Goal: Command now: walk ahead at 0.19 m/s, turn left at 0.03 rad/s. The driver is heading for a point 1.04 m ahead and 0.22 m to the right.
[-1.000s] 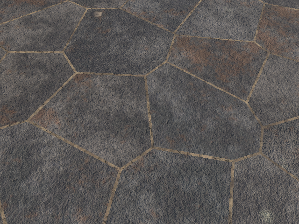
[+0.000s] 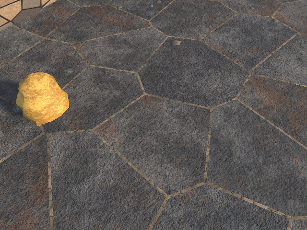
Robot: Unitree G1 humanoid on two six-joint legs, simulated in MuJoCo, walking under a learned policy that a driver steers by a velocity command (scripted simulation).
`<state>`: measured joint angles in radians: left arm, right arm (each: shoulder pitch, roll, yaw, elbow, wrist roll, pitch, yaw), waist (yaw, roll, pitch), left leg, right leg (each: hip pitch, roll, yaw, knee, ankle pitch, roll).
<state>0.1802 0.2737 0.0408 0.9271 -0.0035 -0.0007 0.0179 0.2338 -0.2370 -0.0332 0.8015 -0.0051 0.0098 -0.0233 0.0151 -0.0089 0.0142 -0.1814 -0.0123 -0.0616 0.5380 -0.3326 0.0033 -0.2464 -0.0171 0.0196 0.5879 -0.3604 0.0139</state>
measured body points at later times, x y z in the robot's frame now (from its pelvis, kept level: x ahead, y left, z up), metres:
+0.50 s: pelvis +0.16 -0.02 +0.01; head +0.19 -0.03 +0.45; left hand +0.08 +0.24 -0.12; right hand +0.39 -0.24 -0.08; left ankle +0.34 +0.13 -0.69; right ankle +0.02 -0.12 -0.73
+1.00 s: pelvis +0.44 +0.01 +0.01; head +0.46 +0.00 +0.46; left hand +0.64 +0.24 -0.09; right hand +0.42 -0.27 -0.13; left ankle +0.38 +0.12 -0.73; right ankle +0.59 -0.18 -0.68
